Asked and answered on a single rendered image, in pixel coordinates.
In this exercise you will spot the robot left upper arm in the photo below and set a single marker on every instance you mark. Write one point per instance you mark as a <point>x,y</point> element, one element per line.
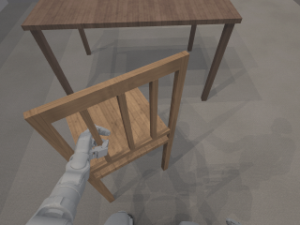
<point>41,220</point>

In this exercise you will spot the table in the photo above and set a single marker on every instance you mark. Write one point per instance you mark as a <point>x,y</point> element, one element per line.
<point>89,14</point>

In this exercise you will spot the robot left hand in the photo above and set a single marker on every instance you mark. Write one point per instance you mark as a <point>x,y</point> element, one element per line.
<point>86,142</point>

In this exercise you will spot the chair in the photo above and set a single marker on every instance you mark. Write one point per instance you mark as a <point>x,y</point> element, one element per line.
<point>119,106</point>

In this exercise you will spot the left robot forearm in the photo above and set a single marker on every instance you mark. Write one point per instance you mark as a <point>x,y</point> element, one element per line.
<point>67,193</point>

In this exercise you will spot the left robot thigh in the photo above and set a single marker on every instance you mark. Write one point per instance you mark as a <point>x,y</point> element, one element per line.
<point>119,219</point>

